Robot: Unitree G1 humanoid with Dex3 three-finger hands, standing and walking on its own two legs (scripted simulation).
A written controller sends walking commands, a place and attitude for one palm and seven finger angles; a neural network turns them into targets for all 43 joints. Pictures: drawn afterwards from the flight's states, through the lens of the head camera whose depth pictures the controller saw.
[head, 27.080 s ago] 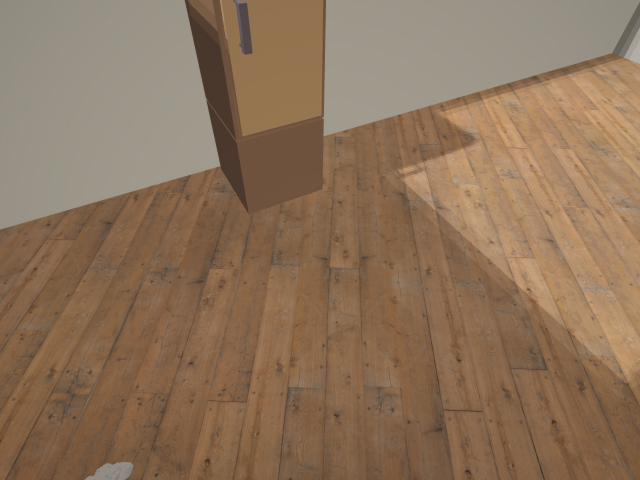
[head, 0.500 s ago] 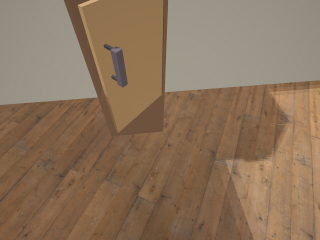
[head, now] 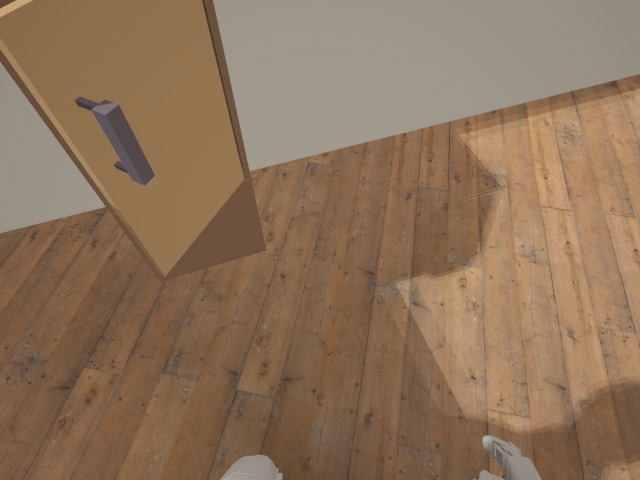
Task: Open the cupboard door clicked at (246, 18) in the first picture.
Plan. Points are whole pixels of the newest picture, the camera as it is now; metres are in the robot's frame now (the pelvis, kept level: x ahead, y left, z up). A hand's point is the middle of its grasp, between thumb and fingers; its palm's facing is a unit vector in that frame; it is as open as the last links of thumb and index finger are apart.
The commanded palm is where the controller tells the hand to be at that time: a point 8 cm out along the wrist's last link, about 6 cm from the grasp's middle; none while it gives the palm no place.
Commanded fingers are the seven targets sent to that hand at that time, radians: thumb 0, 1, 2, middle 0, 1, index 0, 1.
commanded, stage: walk to a spot facing it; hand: left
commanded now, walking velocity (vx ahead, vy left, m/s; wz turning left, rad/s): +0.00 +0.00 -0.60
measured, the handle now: (115, 141) +0.55 +0.39 +0.05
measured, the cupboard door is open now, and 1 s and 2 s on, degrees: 44 44 44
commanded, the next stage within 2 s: none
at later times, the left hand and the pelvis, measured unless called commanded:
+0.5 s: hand (218, 445) +0.17 +0.17 -0.17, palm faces -0.28 -0.91 -0.30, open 7.4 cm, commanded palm none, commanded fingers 0.00 0.90 0.90 -0.20 -0.30 -0.20 -0.30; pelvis +0.01 -0.02 -0.02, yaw -18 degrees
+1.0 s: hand (306, 350) +0.32 +0.06 -0.17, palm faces -0.57 -0.80 -0.17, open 7.4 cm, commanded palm none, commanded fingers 0.00 0.90 0.90 -0.20 -0.30 -0.20 -0.30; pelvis +0.11 -0.05 +0.00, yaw -35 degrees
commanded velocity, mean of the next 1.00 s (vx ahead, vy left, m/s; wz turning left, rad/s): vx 0.16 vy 0.00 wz -0.60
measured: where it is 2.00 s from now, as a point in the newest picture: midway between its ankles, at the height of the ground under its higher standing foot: (484, 405)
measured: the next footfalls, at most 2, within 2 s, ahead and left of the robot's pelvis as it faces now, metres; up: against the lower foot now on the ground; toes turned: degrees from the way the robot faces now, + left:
left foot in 0.10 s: +0.03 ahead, +0.16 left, +0.00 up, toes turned -4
right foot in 0.40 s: +0.03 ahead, -0.13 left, +0.00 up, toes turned -17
